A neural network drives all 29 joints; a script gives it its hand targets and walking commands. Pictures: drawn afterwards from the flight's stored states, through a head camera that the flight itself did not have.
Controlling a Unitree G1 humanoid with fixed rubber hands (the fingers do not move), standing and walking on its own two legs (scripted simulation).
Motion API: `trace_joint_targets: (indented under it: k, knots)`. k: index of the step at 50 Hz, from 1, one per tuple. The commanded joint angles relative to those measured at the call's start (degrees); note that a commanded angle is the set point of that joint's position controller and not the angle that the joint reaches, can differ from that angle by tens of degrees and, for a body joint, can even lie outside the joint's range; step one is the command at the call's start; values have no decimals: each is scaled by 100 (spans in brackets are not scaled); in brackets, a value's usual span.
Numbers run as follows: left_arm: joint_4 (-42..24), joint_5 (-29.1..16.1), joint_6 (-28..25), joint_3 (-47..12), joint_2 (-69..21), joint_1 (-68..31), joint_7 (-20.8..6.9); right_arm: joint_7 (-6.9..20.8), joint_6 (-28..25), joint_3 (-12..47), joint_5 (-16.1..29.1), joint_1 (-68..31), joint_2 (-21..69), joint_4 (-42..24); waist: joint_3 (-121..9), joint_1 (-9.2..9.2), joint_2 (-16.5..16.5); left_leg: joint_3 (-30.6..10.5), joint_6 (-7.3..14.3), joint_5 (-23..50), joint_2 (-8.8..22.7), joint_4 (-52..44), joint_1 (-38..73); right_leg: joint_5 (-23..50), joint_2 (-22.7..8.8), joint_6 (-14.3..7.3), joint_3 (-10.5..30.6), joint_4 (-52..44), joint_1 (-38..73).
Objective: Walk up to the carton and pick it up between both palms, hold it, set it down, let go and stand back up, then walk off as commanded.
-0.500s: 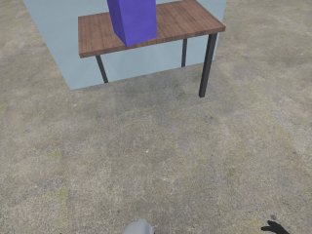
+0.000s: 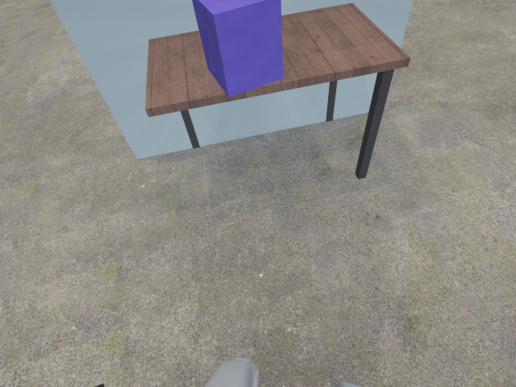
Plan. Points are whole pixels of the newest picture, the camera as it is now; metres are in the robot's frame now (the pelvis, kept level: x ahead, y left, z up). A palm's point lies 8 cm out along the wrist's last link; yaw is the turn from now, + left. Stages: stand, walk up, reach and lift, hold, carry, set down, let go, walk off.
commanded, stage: walk up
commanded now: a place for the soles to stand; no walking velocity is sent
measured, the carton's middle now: (239, 37) +1.09 +0.10 +0.01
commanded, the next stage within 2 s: none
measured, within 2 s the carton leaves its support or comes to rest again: neither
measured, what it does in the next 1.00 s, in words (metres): walks ahead: left foot, then right foot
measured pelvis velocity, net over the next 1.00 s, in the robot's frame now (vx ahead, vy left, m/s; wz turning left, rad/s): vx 0.24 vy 0.11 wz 0.11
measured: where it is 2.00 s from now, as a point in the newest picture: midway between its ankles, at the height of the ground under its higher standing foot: (248, 354)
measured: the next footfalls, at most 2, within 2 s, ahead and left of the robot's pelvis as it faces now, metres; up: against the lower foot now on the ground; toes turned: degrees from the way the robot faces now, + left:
left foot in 0.24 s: +0.20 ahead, +0.16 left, +0.00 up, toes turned +4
right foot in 0.62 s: +0.25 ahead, -0.03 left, +0.00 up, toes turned -8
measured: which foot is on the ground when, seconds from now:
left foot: up 0.00-0.22, down 0.24-0.62, up 0.64-0.98, down 1.00-1.00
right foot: down 0.00-0.26, up 0.28-0.60, down 0.62-1.00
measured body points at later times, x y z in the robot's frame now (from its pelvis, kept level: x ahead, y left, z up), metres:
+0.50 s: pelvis +0.12 +0.07 -0.01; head +0.13 +0.06 +0.44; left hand +0.20 +0.39 -0.11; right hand +0.20 -0.23 -0.12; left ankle +0.16 +0.16 -0.71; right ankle +0.14 -0.02 -0.68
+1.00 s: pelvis +0.24 +0.11 -0.01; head +0.27 +0.09 +0.44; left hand +0.27 +0.43 -0.11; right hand +0.37 -0.18 -0.13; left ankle +0.33 +0.23 -0.71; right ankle +0.21 -0.03 -0.71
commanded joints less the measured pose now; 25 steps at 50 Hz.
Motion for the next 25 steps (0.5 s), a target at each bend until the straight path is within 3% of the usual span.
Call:
trace_joint_targets:
  k: [1,2,3,4,6,7,8,9,10,11,12,13,14,15,16,17,19,20,21,22,23,25]
  knots:
    - [-300,37,-216,818,1608,388,211,-11,-102,-523,87,-111,-1182,-366,-424,89,-915,84,-475,565,623,167,-1520,2971,-1600,70,1068,-2236,2185]
    - [-288,53,-208,816,1568,497,213,-6,-100,-554,30,-230,-1104,-422,-466,178,-779,80,-490,640,601,34,-1524,2832,-1603,24,1063,-2219,2281]
    - [-258,65,-194,825,1583,529,204,-6,-98,-545,27,-344,-1187,-405,-556,158,-544,240,-444,677,579,-121,-1393,2474,-1599,-154,1001,-2273,2122]
    - [-346,94,-205,855,1680,382,189,17,-99,-508,28,-478,-1109,-542,-437,126,-603,134,-482,622,693,-354,-1335,1987,-1690,-512,1015,-2291,1981]
    - [-422,127,-194,892,1825,-5,151,86,-150,-468,2,-592,-1059,-557,-264,30,-735,256,-446,772,941,-1166,-999,1386,-1803,-672,806,-2247,1779]
    - [-368,110,-169,861,1770,188,137,123,-195,-502,7,-658,-1077,-548,-225,169,-670,482,-423,608,829,-1541,-890,1633,-1665,-596,672,-2000,1757]
    - [-375,110,-140,856,1799,204,119,171,-177,-474,7,-825,-1073,-608,-368,151,-917,641,-359,513,797,-1660,-456,1642,-1663,-651,558,-2026,1640]
    - [-400,121,-155,852,1858,29,111,166,-185,-501,-9,-695,-1037,-576,-404,36,-869,701,-283,570,806,-1743,-221,1537,-1872,-646,665,-1952,1560]
    - [-417,115,-127,835,1875,-222,92,154,-211,-534,-16,-523,-1124,-512,-524,-77,-946,617,-248,562,824,-2049,25,1118,-1744,-595,577,-1787,1447]
    - [-388,112,-106,818,1923,-435,73,147,-241,-609,-43,-96,-1204,-344,-588,-360,-938,923,-217,595,675,-2254,889,1195,-1676,-495,339,-1427,1013]
    - [-407,116,-73,760,1815,-327,70,91,-260,-645,-80,284,-1278,-241,-703,-597,-252,842,-82,280,296,-2561,1594,1342,-1369,-358,164,-410,600]
    - [-415,97,-33,628,1529,-188,61,-39,-280,-762,-139,1077,-1567,-15,-1145,-966,676,83,211,-657,125,-2975,2414,1651,-997,-178,87,1406,188]
    - [-660,32,-38,511,1197,-289,4,-111,-297,-924,-48,938,-2261,-115,-760,-943,2019,-3473,700,-1578,1364,-4504,2915,-384,207,225,164,2787,-1996]
    - [-643,23,9,483,1473,-532,16,-132,-310,-945,66,901,-2407,-231,-819,-884,1122,-4587,1063,-2022,1848,-4897,2907,-765,181,181,960,3011,-2430]
    - [-578,-10,-15,530,1617,-646,30,-159,-289,-864,111,774,-2220,-191,-209,-757,576,-4524,1161,-1824,1863,-4849,2669,-562,110,186,1180,3091,-2629]
    - [-599,4,-22,605,1618,-745,27,-214,-287,-808,67,687,-2125,-175,-3,-703,399,-4143,1259,-1502,1860,-4726,2317,-694,61,199,1261,2944,-2529]
    - [-467,20,7,589,1401,-448,-19,-243,-310,-728,10,496,-1810,-36,24,-483,457,-3204,940,-825,1626,-4543,1706,-478,-134,142,1360,2400,-2046]
    - [-419,69,30,609,1382,-334,-28,-215,-331,-696,35,422,-1720,-113,-98,-462,333,-3057,833,-634,1516,-4406,1586,-549,-94,135,1387,2145,-1698]
    - [-386,79,48,640,1323,-332,-44,-223,-368,-637,8,357,-1605,-73,-48,-399,421,-2792,793,-395,1410,-4300,1583,-475,-60,92,1365,1995,-1730]
    - [-438,84,49,613,1292,-291,-56,-233,-373,-620,0,318,-1667,-39,117,-377,656,-2895,891,-629,1423,-4291,1441,-612,-41,134,1438,1774,-1757]
    - [-456,115,58,601,1316,-341,-57,-217,-383,-620,-19,368,-1745,-119,179,-431,428,-2832,943,-1048,1417,-4354,1197,-635,-70,136,1357,1527,-1609]
    - [-507,131,26,607,1359,-459,-51,-225,-379,-662,-49,427,-1874,-84,370,-525,567,-2773,1043,-1296,1432,-4212,1043,-597,-31,152,1271,1049,-1631]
